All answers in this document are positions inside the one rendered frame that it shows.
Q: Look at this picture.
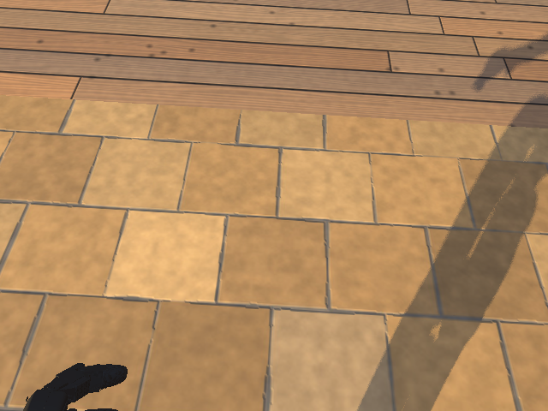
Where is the left robot hand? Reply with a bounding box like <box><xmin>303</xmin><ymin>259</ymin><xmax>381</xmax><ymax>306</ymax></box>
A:
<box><xmin>23</xmin><ymin>363</ymin><xmax>128</xmax><ymax>411</ymax></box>

